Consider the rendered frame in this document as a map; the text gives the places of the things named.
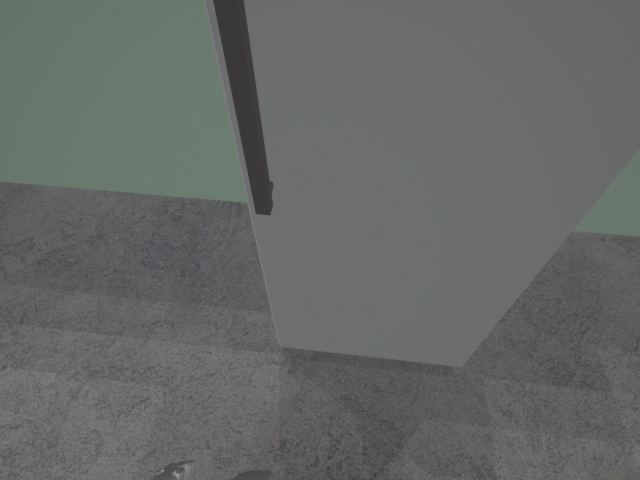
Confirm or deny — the handle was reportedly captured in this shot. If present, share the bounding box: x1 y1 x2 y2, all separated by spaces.
213 0 274 215

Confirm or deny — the fridge door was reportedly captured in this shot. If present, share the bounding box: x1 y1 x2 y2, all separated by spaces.
206 0 640 367

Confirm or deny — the robot left hand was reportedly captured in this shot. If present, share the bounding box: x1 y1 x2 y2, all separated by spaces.
151 460 197 480

